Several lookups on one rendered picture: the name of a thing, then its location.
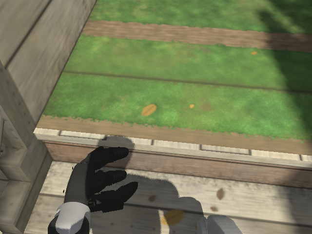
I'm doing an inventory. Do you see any robot left forearm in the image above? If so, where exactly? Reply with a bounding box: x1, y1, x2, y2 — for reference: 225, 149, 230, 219
48, 202, 91, 234

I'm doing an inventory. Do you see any left robot hand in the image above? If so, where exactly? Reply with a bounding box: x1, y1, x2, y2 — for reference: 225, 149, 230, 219
63, 146, 138, 213

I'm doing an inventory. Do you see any robot right thigh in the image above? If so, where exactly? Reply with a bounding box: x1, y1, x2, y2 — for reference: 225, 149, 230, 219
197, 215, 243, 234

